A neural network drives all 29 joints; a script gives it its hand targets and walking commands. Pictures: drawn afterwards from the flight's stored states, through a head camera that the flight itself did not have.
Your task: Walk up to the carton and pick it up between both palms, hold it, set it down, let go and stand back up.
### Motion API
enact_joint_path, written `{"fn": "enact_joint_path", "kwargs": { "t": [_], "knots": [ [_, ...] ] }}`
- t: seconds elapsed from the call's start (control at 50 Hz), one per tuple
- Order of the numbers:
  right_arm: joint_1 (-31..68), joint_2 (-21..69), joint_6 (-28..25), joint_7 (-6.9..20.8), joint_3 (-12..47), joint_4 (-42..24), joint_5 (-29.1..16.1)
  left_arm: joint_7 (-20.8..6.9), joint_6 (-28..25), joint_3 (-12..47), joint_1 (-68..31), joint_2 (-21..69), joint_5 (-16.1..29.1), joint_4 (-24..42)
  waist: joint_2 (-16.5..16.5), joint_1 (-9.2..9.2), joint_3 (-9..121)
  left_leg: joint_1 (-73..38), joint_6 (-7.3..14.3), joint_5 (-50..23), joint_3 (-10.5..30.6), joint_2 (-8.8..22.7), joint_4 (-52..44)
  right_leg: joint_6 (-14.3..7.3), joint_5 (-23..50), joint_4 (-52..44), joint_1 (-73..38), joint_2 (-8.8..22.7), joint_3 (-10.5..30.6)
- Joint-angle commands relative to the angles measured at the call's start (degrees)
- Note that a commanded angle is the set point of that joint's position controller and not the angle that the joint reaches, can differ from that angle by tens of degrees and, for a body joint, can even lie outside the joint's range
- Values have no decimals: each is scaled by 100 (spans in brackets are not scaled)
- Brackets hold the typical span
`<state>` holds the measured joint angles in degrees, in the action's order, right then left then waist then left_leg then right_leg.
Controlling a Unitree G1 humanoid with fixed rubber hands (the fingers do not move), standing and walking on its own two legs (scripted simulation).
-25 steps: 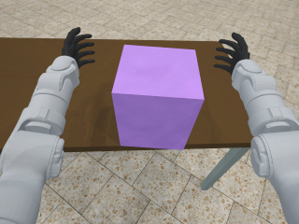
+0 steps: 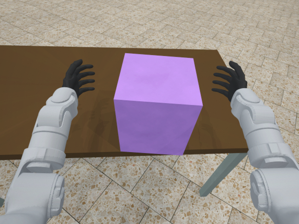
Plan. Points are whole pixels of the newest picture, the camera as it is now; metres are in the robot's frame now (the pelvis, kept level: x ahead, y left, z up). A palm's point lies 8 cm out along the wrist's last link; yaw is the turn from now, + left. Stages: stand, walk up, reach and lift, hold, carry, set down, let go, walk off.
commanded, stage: set down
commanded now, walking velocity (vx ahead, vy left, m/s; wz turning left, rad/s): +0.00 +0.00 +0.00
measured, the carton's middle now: (155, 106) +0.46 -0.01 +0.04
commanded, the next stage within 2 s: none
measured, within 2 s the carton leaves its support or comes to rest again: neither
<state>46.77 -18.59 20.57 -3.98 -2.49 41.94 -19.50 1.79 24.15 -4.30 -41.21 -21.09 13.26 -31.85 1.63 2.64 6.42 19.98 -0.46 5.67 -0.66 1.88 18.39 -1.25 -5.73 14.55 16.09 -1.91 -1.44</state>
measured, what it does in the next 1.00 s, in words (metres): stands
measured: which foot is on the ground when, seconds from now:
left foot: down 0.00-1.00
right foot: down 0.00-1.00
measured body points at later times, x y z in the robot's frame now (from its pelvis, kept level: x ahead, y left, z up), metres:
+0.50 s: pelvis +0.00 +0.00 +0.00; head +0.01 +0.01 +0.45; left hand +0.37 +0.21 +0.09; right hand +0.36 -0.22 +0.10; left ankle +0.03 +0.12 -0.75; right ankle +0.01 -0.11 -0.75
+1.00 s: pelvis +0.02 +0.00 +0.00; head +0.00 +0.02 +0.45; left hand +0.29 +0.22 +0.02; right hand +0.29 -0.22 +0.04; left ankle +0.03 +0.12 -0.75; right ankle +0.01 -0.11 -0.75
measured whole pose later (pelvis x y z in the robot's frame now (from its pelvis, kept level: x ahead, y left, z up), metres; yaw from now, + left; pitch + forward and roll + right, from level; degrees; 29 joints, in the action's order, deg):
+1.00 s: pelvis +0.02 +0.00 +0.00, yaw -1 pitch -1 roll -1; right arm 0.0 -11.7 2.0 -2.7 -1.0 18.4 -14.5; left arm 2.1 3.5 2.0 1.2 -16.3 12.7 -16.2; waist 1.5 -0.5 2.1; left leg 8.9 -0.5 9.6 -1.4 1.8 19.6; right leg -1.1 -9.3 16.0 5.5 -1.9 -0.2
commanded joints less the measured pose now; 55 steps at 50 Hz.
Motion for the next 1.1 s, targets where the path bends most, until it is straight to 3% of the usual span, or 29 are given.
{"fn": "enact_joint_path", "kwargs": {
  "t": [0.0,0.06,0.12,0.18,0.2,0.28,0.3,0.32,0.36,0.46,0.5,0.52,0.62,0.7,0.74,0.76,0.82,0.86,0.88,0.9,0.94,1.08],
  "knots": [
    [2560,-1132,-216,51,-417,-1254,120,32,-205,-179,-2871,-897,50,1406,-551,29,2974,-2092,-40,-1041,31,-218,130,31,1025,23,-334,-113,-73],
    [2249,-1049,-336,20,-393,-1570,114,19,-304,-187,-2437,-800,85,1574,-384,6,3111,-1979,64,-1238,42,-226,151,86,1392,122,-536,-80,-10],
    [1814,-966,-351,0,-341,-1646,86,-48,-300,-303,-2080,-766,-23,1733,-481,-26,3121,-2063,71,-1470,37,-244,149,62,1691,139,-767,-68,61],
    [1105,-797,-394,-30,-267,-1737,142,-141,-287,-405,-1407,-712,-172,1666,-341,-52,2696,-1971,110,-1198,11,-253,72,81,1461,53,-869,3,102],
    [1276,-758,-408,-34,-247,-1887,160,-168,-319,-405,-1494,-723,-134,1699,-298,-77,2515,-1858,117,-995,33,-249,6,81,1269,18,-794,-3,103],
    [719,-696,-556,-17,-367,-2188,248,-154,-527,-317,-1043,-604,-160,2027,-433,-58,2356,-2031,41,-911,-9,-233,-38,32,1012,-63,-677,-14,86],
    [948,-733,-560,-7,-429,-2281,297,-130,-556,-312,-1302,-660,-103,2081,-441,-53,2416,-1995,36,-747,-16,-236,-32,43,802,-45,-581,-50,39],
    [449,-692,-597,1,-408,-2222,313,-113,-567,-262,-836,-579,-128,2020,-526,-42,2281,-2114,24,-713,-12,-196,-38,17,712,-76,-572,-5,43],
    [569,-648,-643,22,-398,-2342,306,-103,-627,-216,-915,-564,-30,2009,-426,-76,2108,-1924,33,-503,-18,-197,-48,26,477,-96,-490,-1,54],
    [-824,-354,-998,29,-265,-2785,391,-154,-995,-272,435,-414,-146,2098,-193,-198,2050,-2019,105,-866,-54,-193,-31,80,1011,-63,-1003,82,156],
    [-548,-439,-1066,34,-350,-2939,437,-128,-1115,-216,115,-514,-64,2272,-261,-191,1795,-1885,94,-564,-41,-185,-91,83,714,-58,-808,26,117],
    [-1059,-321,-1127,39,-321,-2853,442,-108,-1186,-188,563,-423,-117,2208,-279,-191,1622,-1950,72,-514,-58,-154,-95,48,630,-121,-862,86,165],
    [-1646,-244,-1439,59,-319,-3282,470,-22,-1592,-13,1054,-380,10,2501,-256,-239,1466,-1936,57,-557,-31,-114,-81,69,684,-94,-926,87,201],
    [-2278,-104,-1638,90,-215,-3205,477,-21,-1807,152,1657,-249,-9,2417,-397,-275,1226,-1891,21,-470,-28,-83,-91,68,668,-106,-948,171,268],
    [-2232,-195,-1710,108,-318,-3413,468,40,-1954,205,1627,-359,62,2694,-421,-280,1209,-1842,-14,-610,-31,-114,-19,79,774,-42,-860,101,240],
    [-2806,-148,-1771,122,-278,-3323,470,49,-2014,251,2125,-248,12,2686,-395,-237,1100,-1918,-47,-743,-5,-62,-7,30,883,-45,-927,111,254],
    [-3181,-117,-1996,103,-211,-3528,502,4,-2269,223,2532,-211,-14,2713,-371,-298,1153,-1856,-72,-1080,-4,-92,34,74,1244,-44,-1135,111,287],
    [-3411,-33,-2017,108,-101,-3339,493,-26,-2257,273,2806,-172,-74,2481,-298,-301,747,-1795,-85,-984,-21,-79,4,72,1205,-79,-1157,135,308],
    [-2952,-71,-1986,98,-104,-3353,502,-36,-2221,296,2350,-248,-11,2471,-224,-269,709,-1656,-96,-644,-28,-99,-52,102,933,-114,-1074,133,273],
    [-3235,-29,-2012,103,-124,-3360,509,2,-2225,372,2608,-210,-14,2556,-302,-281,609,-1671,-104,-478,-13,-60,-74,63,693,-115,-927,154,304],
    [-3516,-103,-2171,149,-186,-3423,497,60,-2372,387,2855,-141,-83,2863,-426,-282,651,-1863,-196,-710,-3,-66,-65,9,673,-146,-913,102,230],
    [-4293,-74,-2464,208,-49,-3428,519,12,-2727,396,3754,19,-212,2544,-284,-342,312,-1811,-228,-985,-13,-73,-81,-1,864,-214,-1100,81,287]
  ]
}}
